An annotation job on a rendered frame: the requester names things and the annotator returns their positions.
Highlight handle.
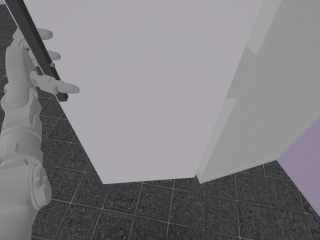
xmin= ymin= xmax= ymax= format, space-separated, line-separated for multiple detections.
xmin=4 ymin=0 xmax=69 ymax=102

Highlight fridge door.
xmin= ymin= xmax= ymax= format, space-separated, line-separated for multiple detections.
xmin=3 ymin=0 xmax=264 ymax=184

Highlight robot left hand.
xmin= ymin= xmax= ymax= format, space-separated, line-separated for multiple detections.
xmin=5 ymin=27 xmax=80 ymax=95

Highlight left robot forearm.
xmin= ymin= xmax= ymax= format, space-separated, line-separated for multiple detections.
xmin=0 ymin=81 xmax=43 ymax=171

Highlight robot left upper arm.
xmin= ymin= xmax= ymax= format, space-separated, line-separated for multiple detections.
xmin=0 ymin=164 xmax=52 ymax=240

